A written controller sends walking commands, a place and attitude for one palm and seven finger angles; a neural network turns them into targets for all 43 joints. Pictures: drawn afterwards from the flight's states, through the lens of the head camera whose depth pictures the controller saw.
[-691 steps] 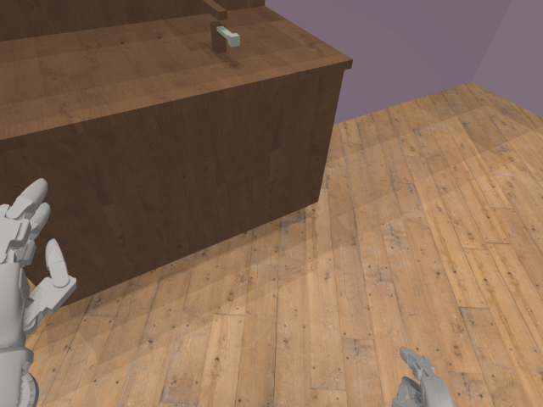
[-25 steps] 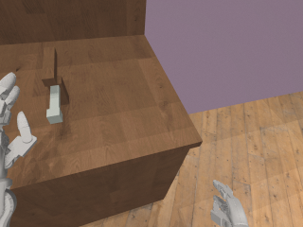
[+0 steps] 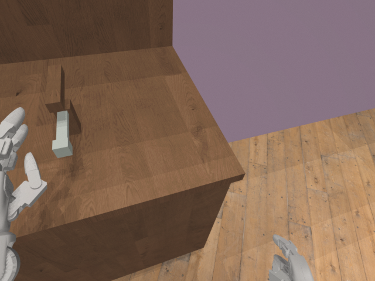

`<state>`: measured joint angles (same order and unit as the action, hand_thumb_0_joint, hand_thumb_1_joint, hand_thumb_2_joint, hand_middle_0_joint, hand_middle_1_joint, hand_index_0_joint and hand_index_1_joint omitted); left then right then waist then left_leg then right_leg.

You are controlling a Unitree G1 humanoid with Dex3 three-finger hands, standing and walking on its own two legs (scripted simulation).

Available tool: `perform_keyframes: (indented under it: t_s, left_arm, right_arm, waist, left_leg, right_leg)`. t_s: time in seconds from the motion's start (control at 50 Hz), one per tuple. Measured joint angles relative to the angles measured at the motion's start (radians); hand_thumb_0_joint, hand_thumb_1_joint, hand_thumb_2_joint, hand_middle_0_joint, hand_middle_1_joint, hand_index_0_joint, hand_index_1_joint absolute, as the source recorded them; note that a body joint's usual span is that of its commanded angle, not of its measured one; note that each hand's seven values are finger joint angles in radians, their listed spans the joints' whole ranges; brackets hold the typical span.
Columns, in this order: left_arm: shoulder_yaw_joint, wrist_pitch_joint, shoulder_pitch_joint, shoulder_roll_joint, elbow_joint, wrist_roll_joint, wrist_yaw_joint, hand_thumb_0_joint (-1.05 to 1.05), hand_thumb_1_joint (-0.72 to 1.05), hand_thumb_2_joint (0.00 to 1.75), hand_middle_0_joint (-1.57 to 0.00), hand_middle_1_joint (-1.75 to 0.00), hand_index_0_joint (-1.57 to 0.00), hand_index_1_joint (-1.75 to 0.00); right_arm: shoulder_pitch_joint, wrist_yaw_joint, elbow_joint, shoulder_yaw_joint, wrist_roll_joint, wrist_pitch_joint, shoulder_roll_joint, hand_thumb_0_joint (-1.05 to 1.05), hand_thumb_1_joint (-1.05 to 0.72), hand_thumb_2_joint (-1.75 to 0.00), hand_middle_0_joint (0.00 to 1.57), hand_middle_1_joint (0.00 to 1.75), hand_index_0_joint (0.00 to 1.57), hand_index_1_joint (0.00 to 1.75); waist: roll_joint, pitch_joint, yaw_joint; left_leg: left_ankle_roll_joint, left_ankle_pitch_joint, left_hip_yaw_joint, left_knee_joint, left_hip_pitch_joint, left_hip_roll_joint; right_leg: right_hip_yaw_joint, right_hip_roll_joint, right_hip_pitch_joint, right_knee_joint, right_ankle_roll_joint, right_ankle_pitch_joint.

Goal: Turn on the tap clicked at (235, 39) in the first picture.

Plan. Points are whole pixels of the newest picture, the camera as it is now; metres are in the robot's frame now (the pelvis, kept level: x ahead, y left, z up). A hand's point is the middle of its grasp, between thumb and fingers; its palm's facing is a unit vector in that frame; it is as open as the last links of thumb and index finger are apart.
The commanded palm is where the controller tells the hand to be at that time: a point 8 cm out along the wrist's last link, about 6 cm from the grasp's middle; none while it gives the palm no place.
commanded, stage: look again from close up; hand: left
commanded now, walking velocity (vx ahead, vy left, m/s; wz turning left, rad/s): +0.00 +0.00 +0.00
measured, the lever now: (62, 147) +0.33 +0.29 +0.10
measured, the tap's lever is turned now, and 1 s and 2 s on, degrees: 0 0 0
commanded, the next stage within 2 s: come to a stop and stand still in 0.06 s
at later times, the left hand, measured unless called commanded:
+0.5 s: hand (50, 198) +0.20 +0.23 +0.15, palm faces +0.30 -0.88 -0.38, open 7.4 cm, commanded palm +0.15 +0.28 +0.17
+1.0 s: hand (40, 185) +0.22 +0.25 +0.15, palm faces +0.37 -0.87 -0.34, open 7.4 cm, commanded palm +0.16 +0.28 +0.17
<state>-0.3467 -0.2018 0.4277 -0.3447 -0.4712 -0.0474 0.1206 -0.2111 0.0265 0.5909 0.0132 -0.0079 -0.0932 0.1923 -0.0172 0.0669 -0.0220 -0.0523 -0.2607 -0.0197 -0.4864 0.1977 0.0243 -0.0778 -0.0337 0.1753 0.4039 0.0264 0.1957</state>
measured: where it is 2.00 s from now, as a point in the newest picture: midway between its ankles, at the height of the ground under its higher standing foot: outside the picture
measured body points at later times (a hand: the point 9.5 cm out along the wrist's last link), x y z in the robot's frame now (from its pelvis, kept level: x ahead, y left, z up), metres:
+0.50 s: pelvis -0.02 +0.00 +0.00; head +0.00 +0.01 +0.45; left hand +0.18 +0.28 +0.17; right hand +0.15 -0.22 -0.07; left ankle +0.00 +0.08 -0.74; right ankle +0.01 -0.14 -0.74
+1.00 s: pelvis -0.01 +0.01 +0.00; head +0.02 +0.04 +0.45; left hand +0.19 +0.30 +0.17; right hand +0.18 -0.22 -0.06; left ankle +0.00 +0.08 -0.74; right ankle +0.01 -0.14 -0.74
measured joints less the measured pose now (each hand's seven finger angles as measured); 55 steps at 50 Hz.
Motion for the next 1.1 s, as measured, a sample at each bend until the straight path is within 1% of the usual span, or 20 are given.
perform_keyframes:
  t_s: [0.22,0.24,0.26,0.28,0.3,0.32,0.36,0.42,0.46,0.5,0.54,0.62,0.68,0.78,0.86,0.94,1.02,1.1]
  left_arm:
    - [0.003,0.005,0.008,0.000,0.008,0.000,0.000,0.02,0.89,0.90,-0.21,-0.30,-0.21,-0.30]
    - [-0.011,0.010,-0.042,-0.032,0.017,0.043,-0.021,0.02,0.89,0.90,-0.21,-0.30,-0.21,-0.30]
    - [-0.035,-0.019,-0.118,-0.079,0.058,0.061,-0.040,0.02,0.89,0.90,-0.21,-0.31,-0.22,-0.30]
    - [-0.058,-0.046,-0.182,-0.110,0.107,0.057,-0.047,0.02,0.89,0.90,-0.21,-0.31,-0.22,-0.30]
    - [-0.077,-0.059,-0.220,-0.118,0.143,0.038,-0.043,0.02,0.89,0.90,-0.21,-0.31,-0.22,-0.30]
    - [-0.090,-0.057,-0.233,-0.109,0.157,0.022,-0.035,0.02,0.89,0.90,-0.21,-0.31,-0.22,-0.30]
    - [-0.088,-0.049,-0.201,-0.071,0.138,0.002,-0.022,0.02,0.89,0.90,-0.21,-0.30,-0.21,-0.30]
    - [-0.029,-0.052,-0.081,-0.021,0.069,-0.004,-0.024,0.02,0.90,0.90,-0.20,-0.30,-0.21,-0.30]
    - [0.012,-0.056,-0.015,-0.009,0.045,0.000,-0.036,0.02,0.90,0.90,-0.20,-0.30,-0.21,-0.30]
    - [0.028,-0.056,0.017,-0.012,0.045,0.003,-0.045,0.01,0.89,0.90,-0.21,-0.30,-0.21,-0.30]
    - [0.021,-0.053,0.015,-0.022,0.060,0.005,-0.044,0.01,0.89,0.90,-0.21,-0.30,-0.22,-0.30]
    - [-0.011,-0.042,-0.041,-0.015,0.081,0.006,-0.027,0.02,0.89,0.90,-0.21,-0.31,-0.22,-0.30]
    - [-0.016,-0.044,-0.074,0.006,0.071,0.009,-0.012,0.02,0.89,0.90,-0.21,-0.30,-0.22,-0.30]
    - [0.007,-0.045,-0.067,0.025,0.051,0.013,-0.009,0.02,0.89,0.90,-0.20,-0.30,-0.21,-0.30]
    - [0.015,-0.032,-0.046,0.013,0.045,0.013,-0.016,0.02,0.89,0.90,-0.21,-0.30,-0.21,-0.30]
    - [0.002,-0.024,-0.025,-0.009,0.027,0.006,-0.020,0.02,0.89,0.90,-0.21,-0.30,-0.21,-0.30]
    - [-0.010,-0.022,-0.012,-0.018,0.006,0.001,-0.020,0.02,0.89,0.90,-0.21,-0.30,-0.21,-0.30]
    - [-0.008,-0.017,-0.018,-0.011,0.002,0.003,-0.016,0.02,0.89,0.90,-0.21,-0.30,-0.21,-0.30]
  right_arm:
    - [0.000,0.005,0.003,-0.004,0.000,-0.008,0.003,0.02,-0.91,-0.90,0.21,0.30,0.20,0.30]
    - [-0.013,0.008,-0.006,-0.011,0.011,-0.021,0.003,0.02,-0.91,-0.90,0.21,0.30,0.20,0.30]
    - [-0.017,0.009,0.001,-0.011,0.016,-0.038,0.001,0.02,-0.91,-0.90,0.21,0.30,0.20,0.30]
    - [-0.014,0.005,0.010,-0.006,0.016,-0.047,0.001,0.02,-0.91,-0.90,0.21,0.30,0.20,0.30]
    - [-0.006,-0.005,0.014,-0.003,0.011,-0.052,0.002,0.02,-0.91,-0.90,0.21,0.30,0.20,0.30]
    - [0.002,-0.017,0.010,-0.002,0.008,-0.056,0.005,0.02,-0.91,-0.90,0.21,0.30,0.20,0.30]
    - [0.012,-0.036,-0.007,-0.005,0.005,-0.061,0.012,0.02,-0.91,-0.90,0.21,0.30,0.20,0.30]
    - [0.017,-0.044,-0.023,-0.007,0.000,-0.061,0.013,0.02,-0.91,-0.90,0.21,0.30,0.20,0.30]
    - [0.010,-0.035,-0.026,-0.006,0.000,-0.055,0.007,0.02,-0.91,-0.90,0.21,0.30,0.20,0.30]
    - [-0.001,-0.022,-0.023,-0.003,0.000,-0.050,0.001,0.02,-0.91,-0.90,0.21,0.30,0.20,0.30]
    - [-0.011,-0.010,-0.017,0.000,0.001,-0.046,-0.003,0.02,-0.91,-0.90,0.21,0.30,0.20,0.30]
    - [-0.024,-0.002,0.001,0.005,0.002,-0.056,0.001,0.02,-0.91,-0.90,0.21,0.30,0.20,0.30]
    - [-0.023,-0.005,0.012,0.007,0.005,-0.066,0.005,0.02,-0.91,-0.90,0.21,0.30,0.20,0.30]
    - [-0.004,-0.012,0.014,0.007,0.009,-0.067,0.004,0.02,-0.91,-0.90,0.21,0.30,0.20,0.30]
    - [0.016,-0.011,-0.001,0.005,0.008,-0.059,0.000,0.02,-0.91,-0.90,0.21,0.30,0.20,0.30]
    - [0.027,-0.010,-0.015,0.004,0.006,-0.049,-0.004,0.02,-0.91,-0.90,0.21,0.30,0.20,0.30]
    - [0.027,-0.010,-0.019,0.003,0.004,-0.040,-0.004,0.02,-0.91,-0.90,0.21,0.30,0.20,0.30]
    - [0.024,-0.010,-0.017,0.002,0.002,-0.033,-0.002,0.02,-0.91,-0.90,0.21,0.30,0.20,0.30]
  waist:
    - [0.001,-0.001,0.005]
    - [0.001,0.004,-0.012]
    - [-0.008,0.007,-0.029]
    - [-0.016,0.011,-0.041]
    - [-0.018,0.016,-0.046]
    - [-0.013,0.019,-0.041]
    - [0.002,0.019,-0.021]
    - [0.014,0.009,0.005]
    - [0.013,0.001,0.014]
    - [0.006,-0.004,0.012]
    - [-0.003,-0.005,0.004]
    - [-0.014,0.000,-0.020]
    - [-0.017,0.000,-0.027]
    - [-0.019,-0.009,-0.016]
    - [-0.020,-0.005,-0.002]
    - [-0.022,0.005,0.006]
    - [-0.024,0.012,0.000]
    - [-0.023,0.018,-0.011]
  left_leg:
    - [0.003,0.012,0.002,0.008,0.002,-0.003]
    - [0.004,0.010,0.007,-0.006,0.016,-0.006]
    - [0.005,0.012,0.011,-0.014,0.031,-0.005]
    - [0.007,0.017,0.010,-0.012,0.037,-0.004]
    - [0.007,0.021,0.004,-0.010,0.038,-0.004]
    - [0.007,0.024,-0.002,-0.009,0.037,-0.004]
    - [0.003,0.024,-0.013,-0.011,0.038,-0.001]
    - [-0.004,0.021,-0.026,-0.012,0.036,0.005]
    - [-0.006,0.020,-0.028,-0.012,0.034,0.008]
    - [-0.006,0.020,-0.024,-0.013,0.033,0.007]
    - [-0.005,0.020,-0.017,-0.016,0.034,0.006]
    - [-0.002,0.020,-0.006,-0.018,0.033,0.002]
    - [-0.001,0.019,-0.001,-0.016,0.030,0.001]
    - [0.000,0.015,-0.001,-0.009,0.021,-0.002]
    - [-0.002,0.011,-0.006,-0.004,0.014,-0.002]
    - [-0.005,0.009,-0.007,-0.003,0.010,0.000]
    - [-0.007,0.007,-0.009,-0.001,0.006,0.003]
    - [-0.011,0.007,-0.010,0.001,0.005,0.008]
  right_leg:
    - [-0.002,0.003,0.000,-0.010,-0.004,-0.012]
    - [-0.007,0.006,0.008,-0.005,-0.005,-0.012]
    - [-0.011,0.004,0.024,0.007,-0.008,-0.010]
    - [-0.010,0.003,0.035,0.016,-0.012,-0.010]
    - [-0.004,0.003,0.042,0.020,-0.013,-0.013]
    - [0.002,0.003,0.045,0.024,-0.013,-0.015]
    - [0.012,-0.001,0.052,0.032,-0.008,-0.016]
    - [0.026,-0.007,0.060,0.045,0.000,-0.012]
    - [0.028,-0.010,0.060,0.051,0.003,-0.008]
    - [0.024,-0.010,0.057,0.050,0.002,-0.006]
    - [0.017,-0.008,0.053,0.048,-0.001,-0.006]
    - [0.006,-0.004,0.043,0.037,-0.005,-0.010]
    - [0.001,-0.002,0.033,0.025,-0.005,-0.013]
    - [0.002,0.002,0.018,0.001,-0.002,-0.019]
    - [0.007,0.002,0.012,-0.005,0.001,-0.019]
    - [0.008,0.001,0.007,-0.009,0.004,-0.017]
    - [0.009,-0.003,0.004,-0.009,0.007,-0.015]
    - [0.011,-0.007,0.004,-0.007,0.011,-0.013]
